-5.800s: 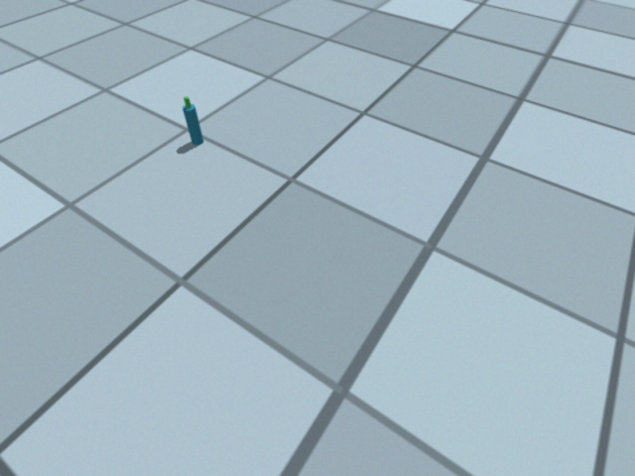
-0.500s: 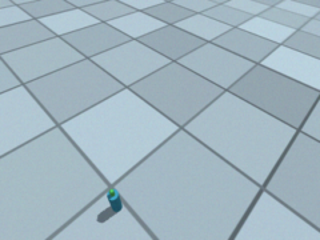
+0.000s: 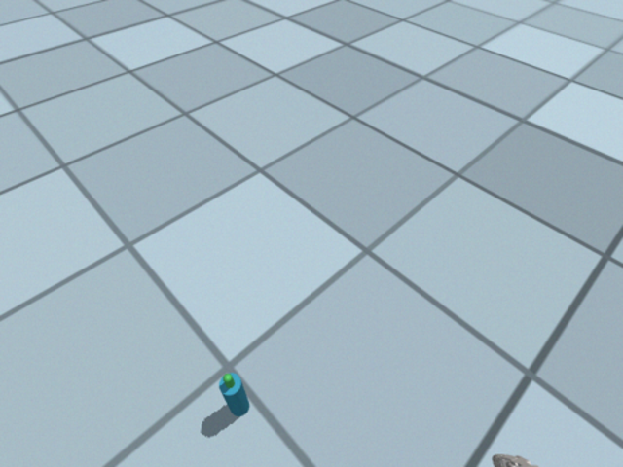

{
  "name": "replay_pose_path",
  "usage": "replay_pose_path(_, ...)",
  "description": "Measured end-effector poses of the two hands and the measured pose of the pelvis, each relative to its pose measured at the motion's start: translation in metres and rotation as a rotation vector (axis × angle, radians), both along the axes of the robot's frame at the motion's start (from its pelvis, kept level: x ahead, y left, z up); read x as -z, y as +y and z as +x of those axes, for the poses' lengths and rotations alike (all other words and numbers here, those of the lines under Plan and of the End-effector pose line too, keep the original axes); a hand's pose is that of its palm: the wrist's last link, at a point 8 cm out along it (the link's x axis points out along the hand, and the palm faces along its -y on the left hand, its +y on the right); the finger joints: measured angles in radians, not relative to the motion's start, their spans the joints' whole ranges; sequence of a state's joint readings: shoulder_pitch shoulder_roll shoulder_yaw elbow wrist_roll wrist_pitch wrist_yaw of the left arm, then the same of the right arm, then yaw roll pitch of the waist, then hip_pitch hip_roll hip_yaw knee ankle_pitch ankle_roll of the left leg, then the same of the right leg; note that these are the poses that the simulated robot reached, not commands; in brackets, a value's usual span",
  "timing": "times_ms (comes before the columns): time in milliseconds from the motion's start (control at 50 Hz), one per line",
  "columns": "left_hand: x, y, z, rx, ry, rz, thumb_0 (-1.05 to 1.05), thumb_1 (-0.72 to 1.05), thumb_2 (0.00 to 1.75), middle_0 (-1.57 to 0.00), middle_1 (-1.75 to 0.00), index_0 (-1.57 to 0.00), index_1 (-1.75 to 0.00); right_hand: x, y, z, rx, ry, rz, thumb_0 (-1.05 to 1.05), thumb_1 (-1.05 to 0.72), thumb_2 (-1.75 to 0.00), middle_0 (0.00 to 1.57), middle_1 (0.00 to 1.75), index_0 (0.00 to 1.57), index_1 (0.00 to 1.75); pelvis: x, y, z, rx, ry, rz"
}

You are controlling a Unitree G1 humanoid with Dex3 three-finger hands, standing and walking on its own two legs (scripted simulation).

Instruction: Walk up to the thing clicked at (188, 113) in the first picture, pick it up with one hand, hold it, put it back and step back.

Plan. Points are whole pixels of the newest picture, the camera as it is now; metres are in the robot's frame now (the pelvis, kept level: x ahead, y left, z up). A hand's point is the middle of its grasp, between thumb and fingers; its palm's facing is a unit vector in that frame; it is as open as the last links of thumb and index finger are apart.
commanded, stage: walk up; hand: left
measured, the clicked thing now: (234, 392) +0.41 +0.21 -0.65
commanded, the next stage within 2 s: stand in 0.68 s
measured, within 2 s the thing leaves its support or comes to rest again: neither
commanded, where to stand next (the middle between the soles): +0.10 +0.00 m, yaw +1 degrees
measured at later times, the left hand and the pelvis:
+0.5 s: hand out of the picture +0.09 +0.25 -0.16, palm faces -0.03 -0.94 -0.34, open 7.4 cm; pelvis +0.01 +0.00 +0.00, yaw +0 degrees
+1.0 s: hand out of the picture +0.09 +0.25 -0.16, palm faces -0.02 -0.94 -0.34, open 7.4 cm; pelvis +0.01 -0.01 +0.00, yaw +1 degrees
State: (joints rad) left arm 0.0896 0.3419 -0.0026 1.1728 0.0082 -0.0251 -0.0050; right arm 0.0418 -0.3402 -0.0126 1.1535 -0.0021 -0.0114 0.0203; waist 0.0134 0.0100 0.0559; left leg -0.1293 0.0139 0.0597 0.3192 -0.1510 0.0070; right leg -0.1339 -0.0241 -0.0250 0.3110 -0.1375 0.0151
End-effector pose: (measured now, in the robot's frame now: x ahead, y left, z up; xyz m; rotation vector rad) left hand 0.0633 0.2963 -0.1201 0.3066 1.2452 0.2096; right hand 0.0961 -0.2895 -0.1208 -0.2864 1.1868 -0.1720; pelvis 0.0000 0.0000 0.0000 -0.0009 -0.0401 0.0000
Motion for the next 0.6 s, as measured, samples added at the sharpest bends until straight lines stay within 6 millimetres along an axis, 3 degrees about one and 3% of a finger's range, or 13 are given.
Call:
replay_pose_path(320,0.002,-0.004,0.02,0.025,-0.013,-0.01,0.01,0.9,0.9,-0.2,-0.3,-0.2,-0.3,0.0,-0.007,-0.022,0.038,0.06,-0.02,0.01,-0.9,-0.9,0.2,0.3,0.2,0.3,-0.001,0.0,0.006,0.0,0.004,0.0)
replay_pose_path(600,-0.001,-0.002,0.025,0.026,-0.021,-0.001,0.01,0.91,0.9,-0.2,-0.3,-0.2,-0.3,0.001,-0.005,-0.017,0.034,0.047,-0.013,0.01,-0.9,-0.9,0.2,0.3,0.2,0.3,-0.001,0.0,0.009,0.0,0.002,0.002)
